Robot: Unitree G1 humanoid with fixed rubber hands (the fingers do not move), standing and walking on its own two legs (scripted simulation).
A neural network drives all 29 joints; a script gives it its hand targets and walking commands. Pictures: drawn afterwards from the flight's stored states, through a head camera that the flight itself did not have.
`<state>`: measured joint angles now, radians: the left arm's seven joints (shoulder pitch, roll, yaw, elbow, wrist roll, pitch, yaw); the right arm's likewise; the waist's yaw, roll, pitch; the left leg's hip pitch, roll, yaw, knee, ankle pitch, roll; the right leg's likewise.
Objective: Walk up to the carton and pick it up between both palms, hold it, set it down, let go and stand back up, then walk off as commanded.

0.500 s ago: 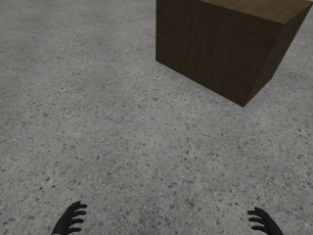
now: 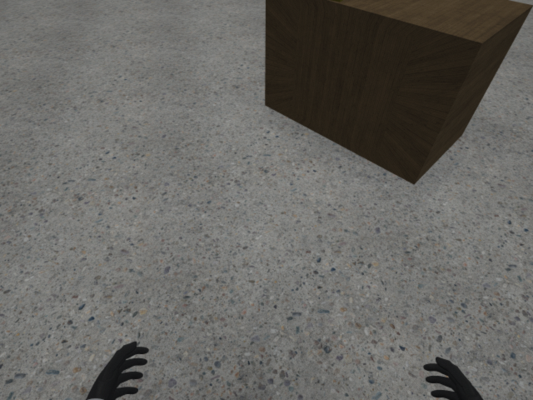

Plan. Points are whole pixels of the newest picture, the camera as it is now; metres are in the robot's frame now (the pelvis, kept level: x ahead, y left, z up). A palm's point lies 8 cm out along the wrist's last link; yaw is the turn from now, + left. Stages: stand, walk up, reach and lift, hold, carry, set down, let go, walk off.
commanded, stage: stand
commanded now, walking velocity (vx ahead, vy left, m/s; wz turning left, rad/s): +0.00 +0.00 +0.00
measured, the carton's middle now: out of the picture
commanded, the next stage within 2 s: none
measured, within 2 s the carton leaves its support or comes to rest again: neither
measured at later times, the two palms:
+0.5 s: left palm (102, 394) +0.16 +0.25 -0.07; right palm out of the picture +0.14 -0.29 -0.07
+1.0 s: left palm (100, 396) +0.16 +0.26 -0.07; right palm out of the picture +0.13 -0.29 -0.07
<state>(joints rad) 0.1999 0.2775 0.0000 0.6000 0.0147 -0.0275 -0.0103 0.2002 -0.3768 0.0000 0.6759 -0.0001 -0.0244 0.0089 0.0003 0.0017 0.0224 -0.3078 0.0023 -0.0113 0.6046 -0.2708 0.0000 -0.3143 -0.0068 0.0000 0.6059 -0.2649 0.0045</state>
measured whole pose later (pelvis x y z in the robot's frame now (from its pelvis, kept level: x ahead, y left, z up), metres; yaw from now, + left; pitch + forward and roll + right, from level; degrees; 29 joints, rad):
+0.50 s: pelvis +0.00 +0.00 +0.00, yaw +0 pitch -1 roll +0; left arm 0.20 0.28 0.00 0.60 0.01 -0.03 -0.01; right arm 0.20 -0.38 0.00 0.70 0.00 -0.03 0.01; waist 0.00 0.00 0.01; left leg -0.31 0.00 -0.01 0.59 -0.26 0.00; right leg -0.31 -0.01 0.00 0.58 -0.26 0.00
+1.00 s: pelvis +0.00 +0.00 +0.00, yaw +0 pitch -1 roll +0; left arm 0.20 0.28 0.00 0.61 0.01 -0.03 -0.01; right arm 0.20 -0.38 0.00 0.73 0.00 -0.03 0.01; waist 0.00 0.00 0.00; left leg -0.30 0.00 -0.01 0.57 -0.25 0.00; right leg -0.31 -0.01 0.00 0.57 -0.25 0.00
